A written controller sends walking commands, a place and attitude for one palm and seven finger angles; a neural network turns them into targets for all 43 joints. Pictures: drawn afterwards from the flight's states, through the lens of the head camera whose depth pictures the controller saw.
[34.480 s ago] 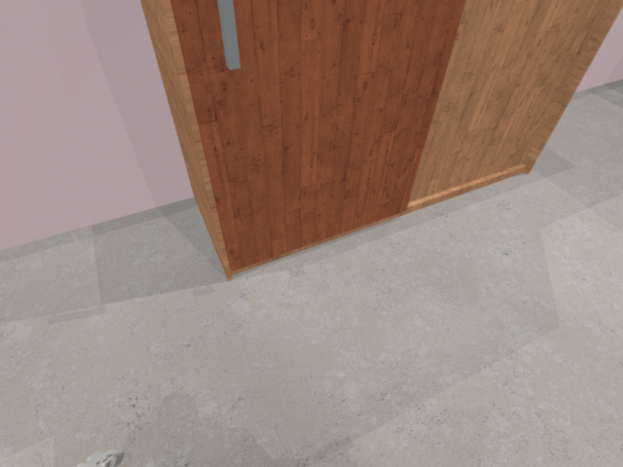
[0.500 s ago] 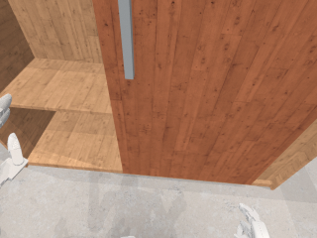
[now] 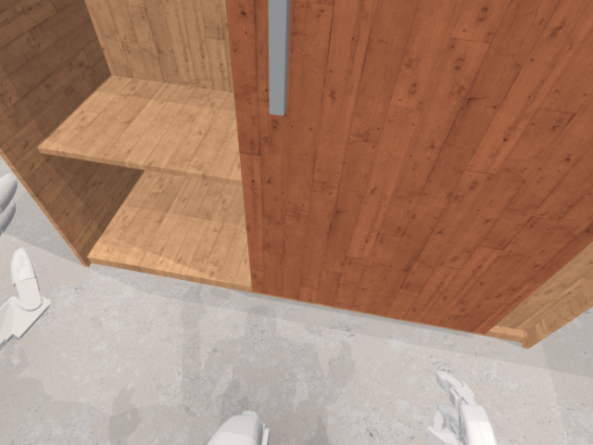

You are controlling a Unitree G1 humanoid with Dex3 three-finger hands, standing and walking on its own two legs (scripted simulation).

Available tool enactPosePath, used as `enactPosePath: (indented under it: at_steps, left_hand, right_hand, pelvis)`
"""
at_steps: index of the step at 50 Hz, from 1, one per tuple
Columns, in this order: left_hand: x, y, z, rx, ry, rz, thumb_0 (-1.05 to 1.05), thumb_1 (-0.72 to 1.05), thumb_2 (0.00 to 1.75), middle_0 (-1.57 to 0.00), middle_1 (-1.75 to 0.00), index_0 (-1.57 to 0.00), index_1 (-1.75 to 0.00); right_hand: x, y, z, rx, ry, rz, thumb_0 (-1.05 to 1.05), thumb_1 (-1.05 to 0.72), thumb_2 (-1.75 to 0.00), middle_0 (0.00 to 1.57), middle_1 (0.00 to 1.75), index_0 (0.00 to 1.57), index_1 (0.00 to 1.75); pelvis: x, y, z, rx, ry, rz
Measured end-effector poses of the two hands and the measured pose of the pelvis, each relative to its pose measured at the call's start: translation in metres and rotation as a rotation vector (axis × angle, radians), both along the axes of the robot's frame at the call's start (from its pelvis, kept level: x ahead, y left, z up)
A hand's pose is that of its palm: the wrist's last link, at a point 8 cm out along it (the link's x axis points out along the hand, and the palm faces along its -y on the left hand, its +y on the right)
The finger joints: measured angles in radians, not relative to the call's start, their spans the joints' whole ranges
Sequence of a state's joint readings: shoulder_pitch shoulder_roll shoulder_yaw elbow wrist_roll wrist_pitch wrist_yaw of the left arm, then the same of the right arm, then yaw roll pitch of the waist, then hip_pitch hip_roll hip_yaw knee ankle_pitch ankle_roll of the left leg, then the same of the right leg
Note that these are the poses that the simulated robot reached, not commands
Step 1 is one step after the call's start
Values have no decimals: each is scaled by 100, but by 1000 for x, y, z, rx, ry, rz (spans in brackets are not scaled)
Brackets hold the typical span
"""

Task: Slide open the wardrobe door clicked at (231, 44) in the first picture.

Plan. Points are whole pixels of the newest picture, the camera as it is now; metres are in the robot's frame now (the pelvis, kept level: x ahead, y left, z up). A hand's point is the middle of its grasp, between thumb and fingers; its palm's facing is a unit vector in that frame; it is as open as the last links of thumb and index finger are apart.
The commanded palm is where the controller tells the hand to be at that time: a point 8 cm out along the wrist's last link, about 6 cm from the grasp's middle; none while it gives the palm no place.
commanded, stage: stop stepping back and stand still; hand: left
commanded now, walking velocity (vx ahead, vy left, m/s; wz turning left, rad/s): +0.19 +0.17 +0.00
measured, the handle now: (281, 35) +0.65 +0.14 +0.22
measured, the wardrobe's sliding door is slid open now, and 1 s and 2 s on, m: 0.66 0.66 0.66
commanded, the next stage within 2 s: let the arm hang, fingers relaxed in 1.44 s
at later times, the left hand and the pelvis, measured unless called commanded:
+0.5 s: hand (27, 328) +0.17 +0.28 +0.16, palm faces +0.39 -0.79 -0.47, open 7.4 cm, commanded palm +0.11 +0.30 +0.19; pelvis -0.05 +0.01 +0.00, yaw -4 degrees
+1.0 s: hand (11, 310) +0.18 +0.31 +0.15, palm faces +0.35 -0.81 -0.47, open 7.4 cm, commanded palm +0.12 +0.34 +0.19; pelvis -0.04 +0.05 +0.01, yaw -5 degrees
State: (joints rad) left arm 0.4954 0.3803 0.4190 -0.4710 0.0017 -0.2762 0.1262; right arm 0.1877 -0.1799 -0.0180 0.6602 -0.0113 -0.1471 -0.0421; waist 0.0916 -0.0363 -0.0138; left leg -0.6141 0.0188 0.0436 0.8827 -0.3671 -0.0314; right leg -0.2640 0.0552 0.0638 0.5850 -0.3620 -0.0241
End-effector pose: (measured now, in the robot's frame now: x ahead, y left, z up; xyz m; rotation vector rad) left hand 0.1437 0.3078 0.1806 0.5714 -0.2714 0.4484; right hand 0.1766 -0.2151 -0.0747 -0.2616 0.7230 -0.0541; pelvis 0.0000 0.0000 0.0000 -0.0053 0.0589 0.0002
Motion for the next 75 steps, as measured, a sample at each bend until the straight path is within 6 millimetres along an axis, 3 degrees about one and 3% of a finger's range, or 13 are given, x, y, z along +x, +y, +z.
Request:
enactPosePath:
  at_steps: [4,8,14,17,21,25,29,33,42,49,54,65,75]
  left_hand:
    - [10,3,-2,-47,18,-24,1,89,90,-21,-30,-22,-30]
    - [26,10,-9,-68,23,-72,1,89,90,-21,-30,-22,-30]
    - [18,3,-3,-24,79,-169,1,89,90,-21,-30,-22,-30]
    - [4,-2,6,11,82,-189,1,89,90,-22,-30,-22,-30]
    - [-12,0,8,38,73,-147,1,89,90,-22,-30,-22,-30]
    - [-18,8,-5,-25,80,-71,1,89,90,-22,-30,-22,-30]
    - [-15,8,-21,-113,86,-41,1,89,90,-21,-30,-22,-30]
    - [-5,4,-24,-127,56,-96,1,89,90,-21,-30,-21,-30]
    - [8,24,13,42,19,-151,1,89,90,-22,-30,-22,-30]
    - [0,38,-6,-34,111,-91,1,89,90,-21,-30,-22,-30]
    - [-9,36,-19,-99,129,-85,1,89,90,-21,-30,-22,-30]
    - [-13,39,2,-51,45,-98,1,89,90,-21,-30,-22,-30]
    - [-17,37,-9,-62,118,-92,1,89,90,-21,-30,-22,-30]
  right_hand:
    - [-1,5,23,-28,-24,7,1,-90,-90,20,30,20,30]
    - [-3,3,35,-51,-130,-38,1,-90,-90,20,30,20,30]
    - [-40,3,46,-31,-157,-105,1,-90,-90,20,30,20,30]
    - [-66,-1,40,-24,-118,-118,1,-90,-90,20,30,20,30]
    - [-96,-13,17,-30,-21,-143,1,-90,-90,20,30,20,30]
    - [-121,-26,1,-44,82,-175,1,-90,-90,20,30,20,30]
    - [-134,-29,1,-66,124,-187,1,-90,-90,20,30,20,30]
    - [-130,-25,2,-93,85,-191,1,-90,-90,20,30,20,30]
    - [-91,13,13,-12,-40,-178,1,-90,-90,20,30,20,30]
    - [-73,36,13,29,-65,-133,1,-90,-90,20,30,20,30]
    - [-74,40,16,3,-54,-106,1,-90,-90,20,30,20,30]
    - [-87,31,22,-31,-57,-121,1,-90,-90,20,30,20,30]
    - [-105,26,14,-24,-15,-154,1,-90,-90,20,30,20,30]
  pelvis:
    - [-6,3,12,38,30,-28]
    - [-17,17,4,-1,37,-15]
    - [-34,21,9,21,-8,-58]
    - [-39,18,10,9,-15,-59]
    - [-45,13,5,3,-14,-64]
    - [-48,12,5,-5,-16,-68]
    - [-46,15,7,11,-34,-68]
    - [-44,24,2,1,-57,-55]
    - [-39,41,6,-3,-41,-79]
    - [-41,51,8,-5,-33,-86]
    - [-45,53,9,-5,-39,-79]
    - [-56,55,11,-11,-44,-74]
    - [-59,54,12,-10,-38,-76]
